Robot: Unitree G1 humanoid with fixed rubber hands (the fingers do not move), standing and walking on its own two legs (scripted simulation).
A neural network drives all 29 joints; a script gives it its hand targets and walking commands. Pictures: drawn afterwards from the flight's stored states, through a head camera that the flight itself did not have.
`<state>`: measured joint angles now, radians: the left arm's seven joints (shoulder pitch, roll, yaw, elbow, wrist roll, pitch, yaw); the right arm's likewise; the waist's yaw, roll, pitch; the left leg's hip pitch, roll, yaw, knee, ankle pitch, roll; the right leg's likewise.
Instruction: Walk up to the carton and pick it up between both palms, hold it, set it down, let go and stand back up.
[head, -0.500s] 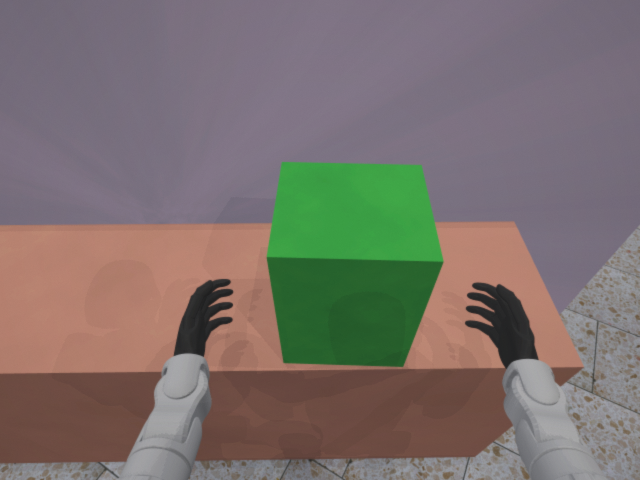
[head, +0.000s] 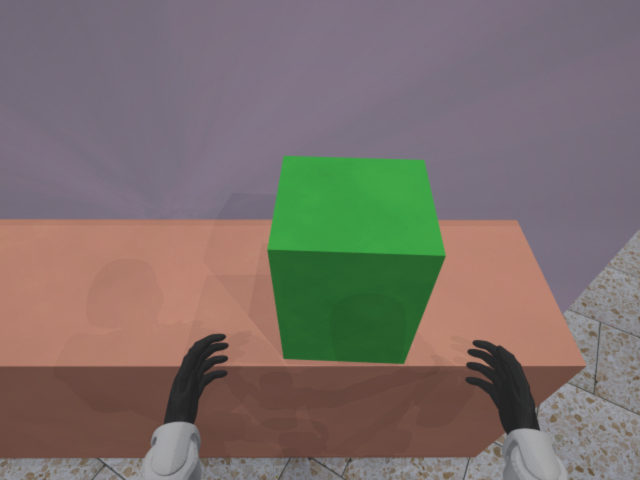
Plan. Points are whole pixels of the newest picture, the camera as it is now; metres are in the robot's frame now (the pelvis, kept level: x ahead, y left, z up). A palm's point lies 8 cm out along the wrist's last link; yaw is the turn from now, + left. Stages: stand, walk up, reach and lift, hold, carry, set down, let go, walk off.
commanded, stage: set down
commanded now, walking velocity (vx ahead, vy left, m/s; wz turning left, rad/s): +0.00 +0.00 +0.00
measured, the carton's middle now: (348, 267) +0.42 -0.03 -0.01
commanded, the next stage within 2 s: let go in 1.28 s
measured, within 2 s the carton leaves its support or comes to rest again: neither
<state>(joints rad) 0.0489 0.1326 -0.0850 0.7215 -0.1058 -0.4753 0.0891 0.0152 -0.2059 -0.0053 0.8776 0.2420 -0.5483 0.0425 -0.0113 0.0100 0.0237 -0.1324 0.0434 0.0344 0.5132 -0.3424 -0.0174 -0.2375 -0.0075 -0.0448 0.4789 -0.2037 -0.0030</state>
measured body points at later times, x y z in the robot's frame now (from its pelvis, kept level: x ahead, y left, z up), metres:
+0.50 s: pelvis +0.00 -0.01 +0.00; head -0.01 +0.00 +0.45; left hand +0.21 +0.20 -0.06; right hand +0.20 -0.23 -0.06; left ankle -0.04 +0.12 -0.74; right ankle +0.03 -0.12 -0.74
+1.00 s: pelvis +0.01 +0.01 +0.01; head +0.01 +0.01 +0.46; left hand +0.19 +0.22 -0.07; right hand +0.19 -0.22 -0.07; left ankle -0.04 +0.12 -0.74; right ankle +0.03 -0.12 -0.74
